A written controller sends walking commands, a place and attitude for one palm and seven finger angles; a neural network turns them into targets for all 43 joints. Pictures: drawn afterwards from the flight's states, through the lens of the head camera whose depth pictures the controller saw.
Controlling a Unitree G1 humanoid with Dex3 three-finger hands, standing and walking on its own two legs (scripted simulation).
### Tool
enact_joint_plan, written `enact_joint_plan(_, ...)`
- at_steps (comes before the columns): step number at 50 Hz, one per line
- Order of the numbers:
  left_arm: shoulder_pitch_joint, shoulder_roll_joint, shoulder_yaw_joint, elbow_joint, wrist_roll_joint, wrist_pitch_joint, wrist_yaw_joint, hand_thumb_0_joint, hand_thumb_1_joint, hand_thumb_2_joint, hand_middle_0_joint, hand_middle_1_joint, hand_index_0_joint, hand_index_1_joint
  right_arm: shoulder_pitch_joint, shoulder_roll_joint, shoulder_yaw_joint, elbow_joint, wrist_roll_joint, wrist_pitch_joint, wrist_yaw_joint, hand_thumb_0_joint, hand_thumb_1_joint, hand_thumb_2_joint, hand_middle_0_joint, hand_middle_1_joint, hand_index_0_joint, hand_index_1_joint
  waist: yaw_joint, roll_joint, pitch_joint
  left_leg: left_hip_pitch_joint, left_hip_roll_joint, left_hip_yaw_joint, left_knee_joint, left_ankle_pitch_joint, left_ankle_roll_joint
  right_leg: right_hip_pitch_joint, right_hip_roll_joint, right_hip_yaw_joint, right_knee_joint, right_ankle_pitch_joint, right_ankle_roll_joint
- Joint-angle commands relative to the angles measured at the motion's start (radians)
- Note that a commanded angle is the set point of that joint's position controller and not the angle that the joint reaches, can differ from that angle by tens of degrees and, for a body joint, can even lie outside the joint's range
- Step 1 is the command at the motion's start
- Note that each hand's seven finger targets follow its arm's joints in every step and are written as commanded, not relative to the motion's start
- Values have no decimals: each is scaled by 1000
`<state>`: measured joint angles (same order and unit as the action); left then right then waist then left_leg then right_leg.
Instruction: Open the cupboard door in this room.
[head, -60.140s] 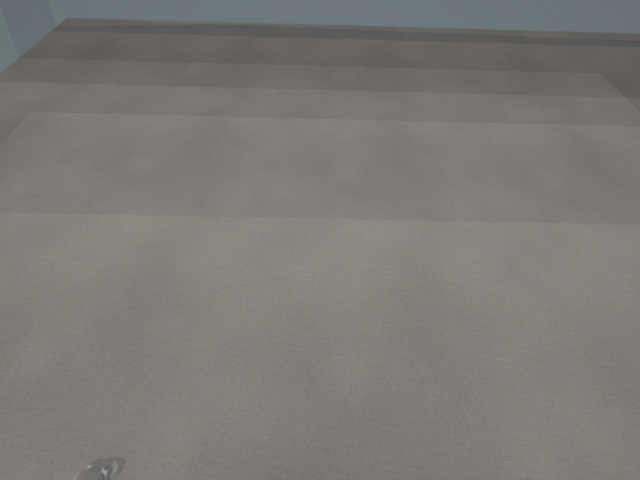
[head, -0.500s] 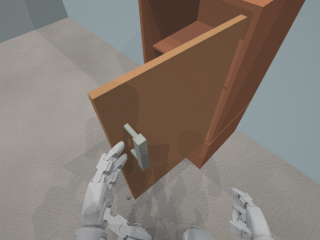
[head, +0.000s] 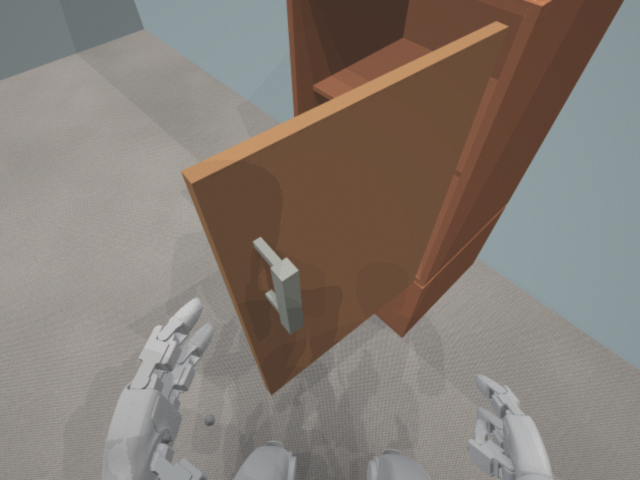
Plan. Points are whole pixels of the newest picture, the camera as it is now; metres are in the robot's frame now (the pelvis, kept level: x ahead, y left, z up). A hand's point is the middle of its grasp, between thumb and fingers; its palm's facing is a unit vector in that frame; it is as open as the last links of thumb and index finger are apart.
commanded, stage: draw the hand back to the body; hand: left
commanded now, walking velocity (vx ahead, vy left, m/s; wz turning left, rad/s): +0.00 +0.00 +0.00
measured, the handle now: (278, 287) +0.32 +0.07 +0.09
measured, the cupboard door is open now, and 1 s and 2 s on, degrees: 85 85 85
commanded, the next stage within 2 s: step back with the hand held close in 1.58 s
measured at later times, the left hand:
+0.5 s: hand (130, 395) +0.18 +0.17 +0.14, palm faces +0.02 -1.00 -0.07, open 16.2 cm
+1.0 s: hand out of the picture +0.21 +0.25 +0.22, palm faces +0.34 -0.86 -0.39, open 11.5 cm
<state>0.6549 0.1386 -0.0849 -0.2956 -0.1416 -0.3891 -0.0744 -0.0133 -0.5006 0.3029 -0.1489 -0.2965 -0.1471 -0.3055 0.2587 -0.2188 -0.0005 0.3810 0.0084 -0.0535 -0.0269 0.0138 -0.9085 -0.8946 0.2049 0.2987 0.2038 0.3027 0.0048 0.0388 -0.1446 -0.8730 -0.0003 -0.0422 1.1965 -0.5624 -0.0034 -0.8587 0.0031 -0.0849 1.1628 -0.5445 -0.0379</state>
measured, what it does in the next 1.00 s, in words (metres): rises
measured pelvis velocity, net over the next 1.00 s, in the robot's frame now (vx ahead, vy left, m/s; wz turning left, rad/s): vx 0.03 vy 0.02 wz -0.01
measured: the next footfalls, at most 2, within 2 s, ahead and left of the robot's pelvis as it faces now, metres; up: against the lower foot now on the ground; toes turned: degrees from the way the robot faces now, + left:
none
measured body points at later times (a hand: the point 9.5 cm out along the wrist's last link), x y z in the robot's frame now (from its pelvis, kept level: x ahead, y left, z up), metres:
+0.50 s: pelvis +0.01 +0.02 +0.03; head +0.02 +0.01 +0.48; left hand +0.17 +0.22 +0.15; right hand +0.19 -0.21 -0.02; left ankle +0.01 +0.12 -0.65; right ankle +0.02 -0.10 -0.65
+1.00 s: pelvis +0.03 +0.02 +0.09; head +0.01 +0.01 +0.53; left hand +0.18 +0.29 +0.24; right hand +0.21 -0.19 +0.01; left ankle +0.01 +0.12 -0.65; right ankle +0.02 -0.10 -0.64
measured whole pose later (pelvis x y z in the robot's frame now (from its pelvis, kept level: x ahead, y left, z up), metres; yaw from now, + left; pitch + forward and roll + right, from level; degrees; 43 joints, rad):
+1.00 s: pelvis +0.03 +0.02 +0.09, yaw -1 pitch -2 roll -1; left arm 0.58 0.33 0.21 -0.47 -0.05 -0.02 0.13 0.00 0.25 0.62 -0.18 -0.30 -0.18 -0.31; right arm 0.25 -0.22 0.06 0.54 0.01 -0.11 -0.10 0.01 -0.91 -0.89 0.21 0.30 0.21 0.30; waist 0.05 0.06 -0.03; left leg -0.22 -0.02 0.00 0.60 -0.35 0.03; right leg -0.21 0.00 -0.04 0.56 -0.32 0.00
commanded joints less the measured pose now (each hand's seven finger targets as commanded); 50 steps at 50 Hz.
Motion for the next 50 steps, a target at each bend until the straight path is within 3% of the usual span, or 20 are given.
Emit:
enact_joint_plan(1,-22,72,44,-265,-3,-75,5,0,-500,300,-150,-300,-150,-300,-57,-97,-43,-177,6,-66,-16,0,-900,-900,200,300,200,300,-5,-38,-173,62,-26,10,-163,179,26,159,5,81,-214,159,12)
enact_joint_plan(3,-10,115,75,-330,-2,-52,16,0,-500,300,-150,-300,-150,-300,-50,-97,-40,-190,10,-57,-18,0,-900,-900,200,300,200,300,10,9,-209,114,-27,11,-199,207,29,206,12,67,-220,189,6)
enact_joint_plan(4,-3,101,63,-348,0,-37,21,0,-500,300,-150,-300,-150,-300,-50,-92,-37,-195,14,-54,-18,0,-900,-900,200,300,200,300,7,15,-207,141,-27,13,-214,221,30,213,13,58,-227,214,9)
enact_joint_plan(11,47,80,68,-320,-19,73,16,0,-500,300,-150,-300,-150,-300,-51,-96,-26,-197,29,-43,-28,0,-900,-900,200,300,200,300,-8,-46,-76,180,-16,1,-300,191,28,242,21,25,-303,186,20)
enact_joint_plan(15,31,119,117,-353,-30,90,5,0,-500,300,-150,-300,-150,-300,-50,-98,-19,-199,28,-54,-34,0,-900,-900,200,300,200,300,-1,-29,-53,209,-15,1,-330,185,28,262,19,23,-329,166,18)
enact_joint_plan(20,24,152,185,-385,-74,94,-18,0,-500,300,-150,-300,-150,-300,-49,-103,-15,-188,35,-76,-39,0,-900,-900,200,300,200,300,7,-14,-54,250,-11,-3,-363,198,24,295,23,18,-355,172,17)
enact_joint_plan(22,-4,155,189,-408,-86,102,-34,0,-430,330,-153,-300,-153,-300,-49,-106,-11,-181,38,-88,-41,0,-900,-900,200,300,200,300,1,19,-46,271,-11,-4,-375,200,24,298,22,18,-369,174,18)
enact_joint_plan(25,-6,183,231,-401,-103,131,-51,0,-325,375,-156,-300,-156,-300,-50,-110,-11,-165,43,-102,-46,0,-900,-900,200,300,200,300,7,15,-56,296,-9,-5,-388,245,24,334,23,16,-382,227,18)
enact_joint_plan(26,4,335,275,-436,37,196,68,0,-290,390,-158,-300,-158,-300,-47,-98,-15,-172,34,-78,-77,0,-900,-900,200,300,200,300,60,27,-74,319,7,8,-438,264,25,386,-9,82,-438,242,2)
enact_joint_plan(27,28,253,239,-451,48,235,117,0,-255,405,-159,-300,-159,-300,-42,-84,-4,-175,27,-71,-86,0,-900,-900,200,300,200,300,33,37,-44,343,-1,14,-447,276,24,391,-14,72,-457,256,5)
enact_joint_plan(29,40,228,225,-407,76,288,164,0,-185,435,-161,-300,-161,-300,-44,-81,1,-146,25,-59,-91,0,-900,-900,200,300,200,300,27,17,4,376,7,16,-464,318,27,410,-14,56,-481,288,10)
enact_joint_plan(32,-9,256,243,-439,91,308,192,0,-80,480,-165,-300,-165,-300,-66,-91,8,-132,20,-56,-96,0,-900,-900,200,300,200,300,25,-5,16,434,15,5,-518,337,27,453,-12,42,-516,293,14)
enact_joint_plan(35,-31,275,267,-440,101,313,211,0,25,525,-169,-300,-169,-300,-81,-92,13,-104,15,-73,-100,0,-900,-900,200,300,200,300,29,11,18,494,16,8,-567,356,29,506,-16,43,-556,313,15)
enact_joint_plan(36,-33,289,290,-427,101,314,217,0,60,540,-170,-300,-170,-300,-83,-92,15,-95,14,-76,-101,0,-900,-900,200,300,200,300,33,-13,30,503,18,4,-585,359,28,521,-14,40,-569,313,15)
enact_joint_plan(39,-67,292,310,-416,101,311,222,0,165,585,-174,-300,-174,-300,-107,-95,19,-69,13,-90,-99,0,-900,-900,200,300,200,300,34,8,67,543,20,3,-637,366,25,562,-13,39,-611,321,14)
enact_joint_plan(43,-101,326,369,-408,101,301,225,0,305,645,-179,-300,-179,-300,-123,-102,19,-32,9,-108,-94,0,-900,-900,200,300,200,300,47,37,62,597,23,1,-688,447,18,641,-13,36,-647,375,10)
enact_joint_plan(50,-160,339,435,-383,92,285,217,0,550,750,-187,-300,-187,-300,-150,-103,14,16,3,-118,-77,0,-900,-900,200,300,200,300,54,39,95,666,30,10,-761,506,11,703,-7,38,-709,420,13)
